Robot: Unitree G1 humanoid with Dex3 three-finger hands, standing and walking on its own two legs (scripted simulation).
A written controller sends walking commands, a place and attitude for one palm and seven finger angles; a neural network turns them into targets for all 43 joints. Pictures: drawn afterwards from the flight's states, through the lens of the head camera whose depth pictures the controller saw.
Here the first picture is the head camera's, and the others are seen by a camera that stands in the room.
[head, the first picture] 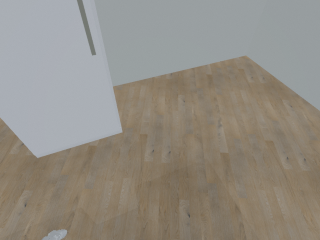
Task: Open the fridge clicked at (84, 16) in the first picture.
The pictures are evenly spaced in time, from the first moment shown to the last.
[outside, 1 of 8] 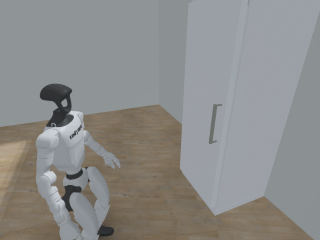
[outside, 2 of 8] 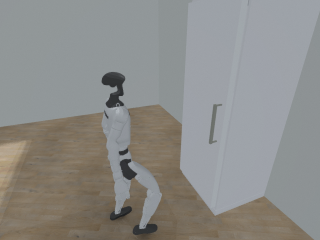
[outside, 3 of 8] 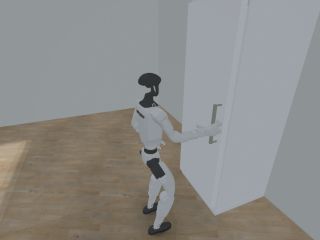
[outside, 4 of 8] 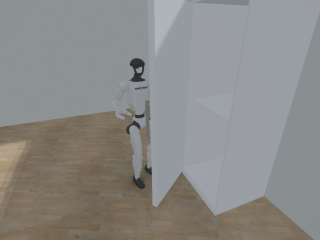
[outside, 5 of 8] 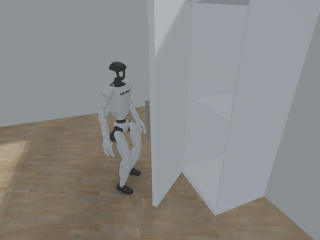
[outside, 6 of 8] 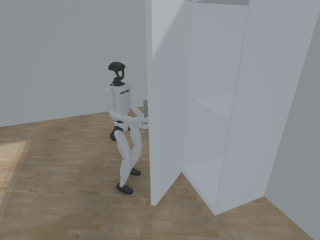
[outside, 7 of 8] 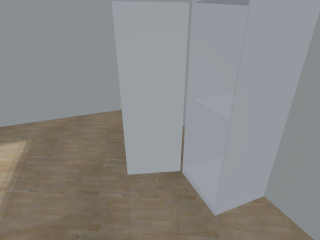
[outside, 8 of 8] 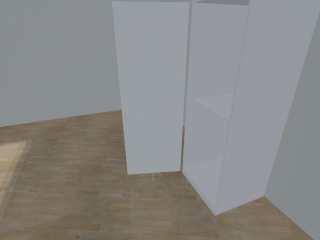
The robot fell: no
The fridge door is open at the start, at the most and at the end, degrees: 0 109 106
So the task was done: yes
